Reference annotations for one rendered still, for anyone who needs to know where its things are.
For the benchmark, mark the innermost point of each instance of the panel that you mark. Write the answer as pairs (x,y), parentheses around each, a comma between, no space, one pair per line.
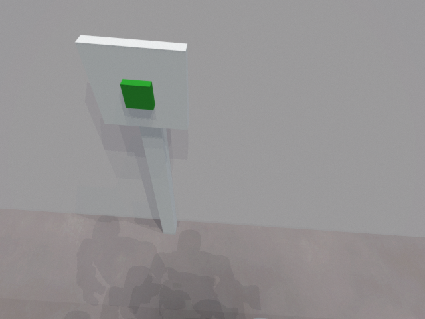
(107,61)

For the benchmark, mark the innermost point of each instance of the button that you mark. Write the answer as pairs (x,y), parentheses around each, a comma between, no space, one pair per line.
(138,94)

